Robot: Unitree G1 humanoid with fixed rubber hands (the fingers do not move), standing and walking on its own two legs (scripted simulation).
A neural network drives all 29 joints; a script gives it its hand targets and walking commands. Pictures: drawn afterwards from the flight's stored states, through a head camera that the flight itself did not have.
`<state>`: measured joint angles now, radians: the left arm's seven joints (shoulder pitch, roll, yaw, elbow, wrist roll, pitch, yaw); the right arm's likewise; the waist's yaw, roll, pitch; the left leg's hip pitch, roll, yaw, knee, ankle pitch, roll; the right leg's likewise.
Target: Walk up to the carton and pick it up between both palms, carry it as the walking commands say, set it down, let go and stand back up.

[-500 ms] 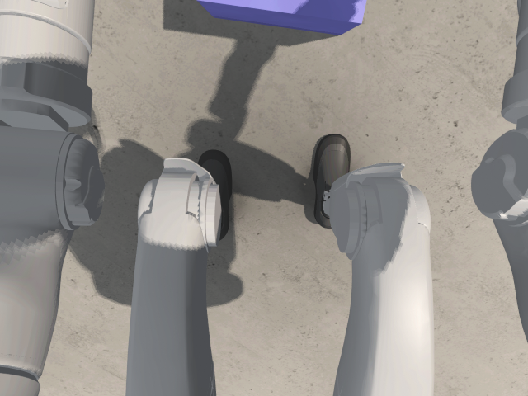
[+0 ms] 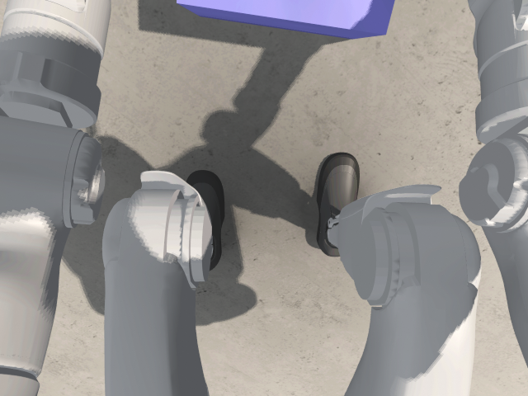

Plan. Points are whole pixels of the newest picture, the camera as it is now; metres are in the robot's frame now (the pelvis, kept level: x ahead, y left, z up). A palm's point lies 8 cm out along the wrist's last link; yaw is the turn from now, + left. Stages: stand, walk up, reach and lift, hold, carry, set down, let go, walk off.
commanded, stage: reach and lift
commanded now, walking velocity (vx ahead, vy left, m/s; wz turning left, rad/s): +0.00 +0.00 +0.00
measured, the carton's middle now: out of the picture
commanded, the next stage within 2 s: none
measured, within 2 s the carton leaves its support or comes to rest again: neither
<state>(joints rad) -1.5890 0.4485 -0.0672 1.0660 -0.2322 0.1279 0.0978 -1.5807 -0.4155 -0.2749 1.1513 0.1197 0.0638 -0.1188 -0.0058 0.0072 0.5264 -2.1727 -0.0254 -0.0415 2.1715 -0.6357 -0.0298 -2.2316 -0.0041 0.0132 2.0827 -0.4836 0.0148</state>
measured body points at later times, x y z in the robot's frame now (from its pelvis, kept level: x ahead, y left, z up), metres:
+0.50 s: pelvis +0.00 +0.00 -0.03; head +0.40 +0.02 +0.18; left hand +0.57 +0.18 -0.25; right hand +0.55 -0.21 -0.24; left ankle +0.10 +0.12 -0.36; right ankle +0.14 -0.13 -0.36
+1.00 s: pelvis +0.01 +0.00 -0.03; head +0.40 +0.02 +0.18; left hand +0.57 +0.15 -0.25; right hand +0.57 -0.18 -0.24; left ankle +0.10 +0.12 -0.36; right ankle +0.14 -0.13 -0.36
